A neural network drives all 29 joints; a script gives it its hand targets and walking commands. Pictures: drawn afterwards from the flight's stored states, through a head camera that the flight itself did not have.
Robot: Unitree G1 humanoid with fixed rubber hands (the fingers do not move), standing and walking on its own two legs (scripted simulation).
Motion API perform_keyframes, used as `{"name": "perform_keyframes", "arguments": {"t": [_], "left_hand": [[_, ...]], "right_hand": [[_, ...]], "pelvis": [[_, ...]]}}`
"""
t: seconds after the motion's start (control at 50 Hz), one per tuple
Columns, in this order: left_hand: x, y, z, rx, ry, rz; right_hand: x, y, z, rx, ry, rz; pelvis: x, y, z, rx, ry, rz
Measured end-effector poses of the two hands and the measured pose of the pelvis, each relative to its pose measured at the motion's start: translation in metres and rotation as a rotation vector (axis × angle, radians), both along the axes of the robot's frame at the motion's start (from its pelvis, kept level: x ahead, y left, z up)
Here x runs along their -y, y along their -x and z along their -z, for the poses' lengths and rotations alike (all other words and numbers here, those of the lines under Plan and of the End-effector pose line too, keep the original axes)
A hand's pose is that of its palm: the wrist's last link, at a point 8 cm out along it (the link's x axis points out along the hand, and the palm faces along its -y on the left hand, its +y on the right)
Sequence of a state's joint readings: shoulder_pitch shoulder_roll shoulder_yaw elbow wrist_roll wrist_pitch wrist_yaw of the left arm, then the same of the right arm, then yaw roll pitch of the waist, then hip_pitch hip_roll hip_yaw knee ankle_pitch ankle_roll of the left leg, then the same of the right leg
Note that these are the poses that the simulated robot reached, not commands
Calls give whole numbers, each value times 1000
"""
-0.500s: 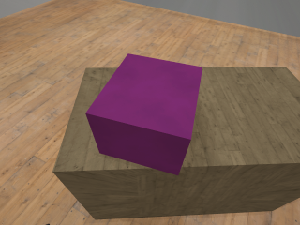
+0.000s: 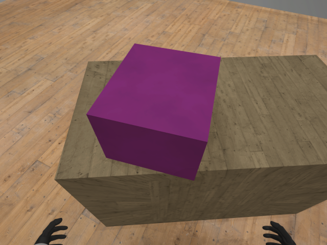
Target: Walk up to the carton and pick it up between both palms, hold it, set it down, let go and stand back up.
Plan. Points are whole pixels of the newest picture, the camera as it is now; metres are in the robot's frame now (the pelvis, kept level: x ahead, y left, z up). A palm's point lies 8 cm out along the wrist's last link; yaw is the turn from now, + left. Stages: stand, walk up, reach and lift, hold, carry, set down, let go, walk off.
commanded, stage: reach and lift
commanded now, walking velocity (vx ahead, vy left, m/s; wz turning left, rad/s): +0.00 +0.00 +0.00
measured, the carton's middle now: (162, 108) +0.49 +0.00 +0.03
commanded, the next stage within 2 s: none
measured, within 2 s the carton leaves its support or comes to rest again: neither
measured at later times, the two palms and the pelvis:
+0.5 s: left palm (45, 233) +0.17 +0.28 -0.05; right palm out of the picture +0.12 -0.24 -0.07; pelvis -0.02 +0.00 +0.00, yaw +0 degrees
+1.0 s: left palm (39, 229) +0.17 +0.28 -0.02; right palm (265, 237) +0.16 -0.22 -0.02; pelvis -0.02 -0.02 +0.00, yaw +0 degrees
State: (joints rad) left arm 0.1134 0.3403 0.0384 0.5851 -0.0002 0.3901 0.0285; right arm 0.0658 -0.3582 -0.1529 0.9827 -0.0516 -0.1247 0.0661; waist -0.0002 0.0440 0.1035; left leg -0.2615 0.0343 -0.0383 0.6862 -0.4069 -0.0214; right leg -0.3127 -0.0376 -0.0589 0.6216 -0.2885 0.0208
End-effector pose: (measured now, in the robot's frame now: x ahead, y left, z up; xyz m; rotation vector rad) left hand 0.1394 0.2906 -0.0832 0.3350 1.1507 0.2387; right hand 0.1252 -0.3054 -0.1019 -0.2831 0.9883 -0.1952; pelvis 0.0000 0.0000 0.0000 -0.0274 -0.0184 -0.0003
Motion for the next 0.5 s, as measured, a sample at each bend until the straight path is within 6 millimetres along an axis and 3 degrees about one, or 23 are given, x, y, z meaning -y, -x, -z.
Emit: {"name": "perform_keyframes", "arguments": {"t": [0.06,0.12,0.26,0.36,0.5], "left_hand": [[11,-27,-15,91,21,37],[15,-41,-23,151,40,54],[6,-32,-18,159,66,20],[8,-33,-20,227,90,35],[12,-31,-29,302,110,52]], "right_hand": [[-1,-12,-4,50,8,-19],[-5,-23,-11,100,34,-49],[-27,-33,-23,181,49,-93],[-47,-25,-28,235,21,-77],[-62,2,-28,261,-3,-37]], "pelvis": [[1,1,0,-2,0,1],[1,1,0,1,0,1],[1,5,0,30,0,0],[1,9,0,65,1,-1],[0,15,0,116,1,-3]]}}
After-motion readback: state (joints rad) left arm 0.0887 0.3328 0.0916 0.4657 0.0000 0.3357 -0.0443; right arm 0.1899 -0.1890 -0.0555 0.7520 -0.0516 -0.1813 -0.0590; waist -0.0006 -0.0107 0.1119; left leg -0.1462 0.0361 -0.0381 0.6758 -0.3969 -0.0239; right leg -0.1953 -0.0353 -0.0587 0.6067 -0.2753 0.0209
